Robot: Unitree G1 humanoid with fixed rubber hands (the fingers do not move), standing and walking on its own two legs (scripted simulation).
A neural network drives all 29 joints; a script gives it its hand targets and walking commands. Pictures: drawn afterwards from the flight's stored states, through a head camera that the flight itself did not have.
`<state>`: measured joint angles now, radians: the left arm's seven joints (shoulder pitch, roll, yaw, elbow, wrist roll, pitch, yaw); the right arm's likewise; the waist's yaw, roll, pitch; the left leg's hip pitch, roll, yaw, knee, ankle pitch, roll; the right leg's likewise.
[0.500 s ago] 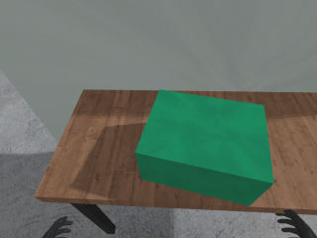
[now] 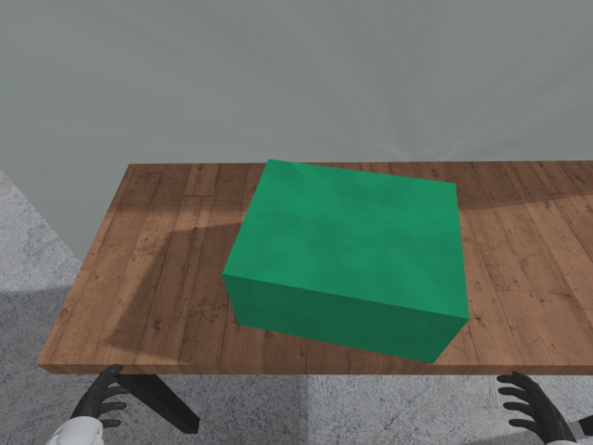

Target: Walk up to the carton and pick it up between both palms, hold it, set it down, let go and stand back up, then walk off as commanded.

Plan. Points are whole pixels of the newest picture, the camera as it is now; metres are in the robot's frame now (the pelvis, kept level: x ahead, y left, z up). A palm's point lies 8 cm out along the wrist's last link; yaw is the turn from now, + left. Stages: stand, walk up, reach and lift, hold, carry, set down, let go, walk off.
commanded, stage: reach and lift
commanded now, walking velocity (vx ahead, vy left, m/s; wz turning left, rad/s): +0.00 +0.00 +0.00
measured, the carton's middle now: (345, 254) +0.38 -0.03 +0.02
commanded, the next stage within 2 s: none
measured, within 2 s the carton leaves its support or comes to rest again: neither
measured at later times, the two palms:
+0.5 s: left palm (77, 430) +0.14 +0.31 -0.03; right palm (533, 437) +0.14 -0.25 -0.03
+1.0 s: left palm (72, 433) +0.14 +0.30 -0.01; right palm (518, 436) +0.14 -0.22 -0.01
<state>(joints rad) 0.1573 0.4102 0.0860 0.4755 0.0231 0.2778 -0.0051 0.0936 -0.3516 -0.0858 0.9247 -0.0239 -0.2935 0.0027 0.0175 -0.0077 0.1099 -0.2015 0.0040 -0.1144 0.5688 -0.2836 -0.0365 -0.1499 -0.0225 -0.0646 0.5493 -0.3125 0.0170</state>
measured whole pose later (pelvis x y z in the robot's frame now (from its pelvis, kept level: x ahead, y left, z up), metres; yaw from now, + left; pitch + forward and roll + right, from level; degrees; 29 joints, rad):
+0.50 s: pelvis -0.02 +0.02 +0.01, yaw -2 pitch -8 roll -1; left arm 0.28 0.41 0.07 0.29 -0.13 0.23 0.02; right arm 0.21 -0.25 -0.09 0.58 -0.02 -0.14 0.00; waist 0.04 -0.04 0.08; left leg -0.11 0.01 -0.07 0.46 -0.22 -0.02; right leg -0.07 -0.02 -0.02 0.42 -0.22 0.02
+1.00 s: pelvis -0.01 +0.01 +0.01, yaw -3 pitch -5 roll +0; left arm 0.36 0.48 0.03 0.24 -0.37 0.04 0.00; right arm 0.35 -0.11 -0.09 0.23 0.03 0.00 -0.11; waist 0.05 -0.04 0.09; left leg -0.14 0.01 -0.06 0.42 -0.19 -0.03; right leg -0.11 -0.02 -0.02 0.41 -0.21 0.02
